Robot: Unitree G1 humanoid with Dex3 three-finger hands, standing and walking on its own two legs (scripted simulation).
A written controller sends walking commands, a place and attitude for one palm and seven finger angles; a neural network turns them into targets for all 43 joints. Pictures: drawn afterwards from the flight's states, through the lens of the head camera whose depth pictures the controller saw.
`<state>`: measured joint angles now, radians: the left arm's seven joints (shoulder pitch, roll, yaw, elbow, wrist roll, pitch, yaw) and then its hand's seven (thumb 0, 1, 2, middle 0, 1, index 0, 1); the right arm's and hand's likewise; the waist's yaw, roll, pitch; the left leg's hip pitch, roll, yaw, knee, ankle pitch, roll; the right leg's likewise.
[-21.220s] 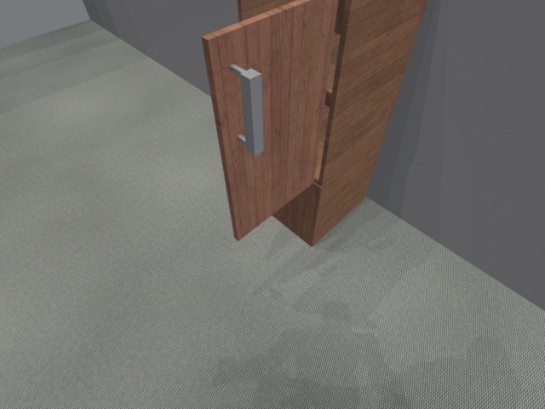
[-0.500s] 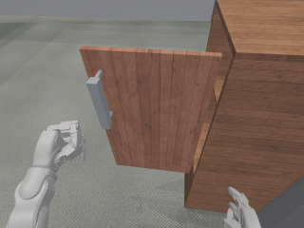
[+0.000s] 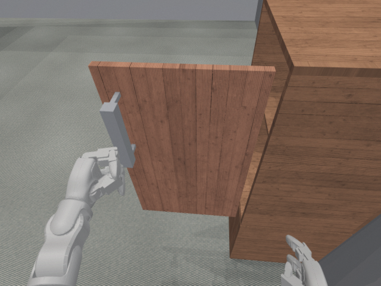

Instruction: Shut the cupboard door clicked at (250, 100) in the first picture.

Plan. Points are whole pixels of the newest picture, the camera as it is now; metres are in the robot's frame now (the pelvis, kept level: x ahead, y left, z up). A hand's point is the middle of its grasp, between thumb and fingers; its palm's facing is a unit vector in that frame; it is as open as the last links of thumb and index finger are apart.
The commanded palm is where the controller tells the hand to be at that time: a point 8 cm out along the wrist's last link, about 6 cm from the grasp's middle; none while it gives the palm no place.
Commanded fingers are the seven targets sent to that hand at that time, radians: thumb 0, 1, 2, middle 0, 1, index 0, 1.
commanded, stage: bring the fist close to the handle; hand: left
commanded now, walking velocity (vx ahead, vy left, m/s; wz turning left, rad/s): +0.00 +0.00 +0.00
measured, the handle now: (123, 131) +0.41 +0.18 +0.11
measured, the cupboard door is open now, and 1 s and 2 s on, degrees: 90 89 73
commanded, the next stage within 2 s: push the door shut along its arc in 0.64 s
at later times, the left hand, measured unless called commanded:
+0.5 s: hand (125, 161) +0.32 +0.15 +0.12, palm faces -0.01 -1.00 -0.04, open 3.1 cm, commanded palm +0.29 +0.20 +0.12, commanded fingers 0.00 0.90 0.90 -1.30 -1.50 -1.30 -1.50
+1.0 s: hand (139, 159) +0.34 +0.13 +0.11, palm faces -0.10 -0.99 -0.06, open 3.1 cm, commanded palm +0.32 +0.19 +0.12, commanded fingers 0.00 0.90 0.90 -1.30 -1.50 -1.30 -1.50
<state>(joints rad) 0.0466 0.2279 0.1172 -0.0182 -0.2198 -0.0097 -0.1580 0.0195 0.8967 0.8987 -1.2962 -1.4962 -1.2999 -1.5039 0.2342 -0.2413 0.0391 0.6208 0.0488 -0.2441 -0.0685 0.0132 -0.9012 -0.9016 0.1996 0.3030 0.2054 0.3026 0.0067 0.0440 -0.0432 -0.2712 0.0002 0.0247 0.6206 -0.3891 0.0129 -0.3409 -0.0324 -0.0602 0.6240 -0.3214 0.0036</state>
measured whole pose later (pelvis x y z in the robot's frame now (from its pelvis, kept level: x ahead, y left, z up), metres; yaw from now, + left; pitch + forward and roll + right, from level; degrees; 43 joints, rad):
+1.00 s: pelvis -0.01 -0.01 +0.00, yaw +0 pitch +2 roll +0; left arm -0.24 0.24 0.10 0.29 -0.20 -0.03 -0.17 0.02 0.90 0.90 -1.30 -1.50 -1.30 -1.50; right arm 0.21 -0.24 0.05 0.64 0.05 -0.15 -0.07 0.01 -0.90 -0.90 0.20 0.30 0.21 0.30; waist -0.02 0.04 -0.01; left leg -0.27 0.00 0.03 0.59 -0.36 0.01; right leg -0.34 -0.03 -0.06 0.61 -0.30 -0.01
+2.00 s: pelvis -0.03 +0.00 -0.01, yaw -1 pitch +10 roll +1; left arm -0.95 0.36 0.18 1.12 -0.17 -0.24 -0.40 0.02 0.90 0.91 -1.29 -1.50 -1.30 -1.50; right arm 0.34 -0.29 0.03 0.72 0.02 -0.14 -0.06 0.01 -0.90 -0.90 0.20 0.30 0.21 0.30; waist -0.15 0.01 -0.03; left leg -0.49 -0.01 0.05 0.69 -0.36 0.02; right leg -0.57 -0.04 -0.04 0.70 -0.29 0.00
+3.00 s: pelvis -0.02 +0.01 -0.03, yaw -2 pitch +19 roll -1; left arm -1.13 0.20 0.24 1.18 0.04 -0.32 0.21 -0.01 0.83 0.92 -1.29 -1.50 -1.30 -1.50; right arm 0.44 -0.24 0.00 0.71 -0.07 -0.10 0.08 0.00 -0.90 -0.90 0.20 0.30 0.21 0.30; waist -0.19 0.05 -0.10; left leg -0.73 0.01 0.04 0.81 -0.42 0.02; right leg -0.79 -0.02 -0.04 0.77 -0.31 0.01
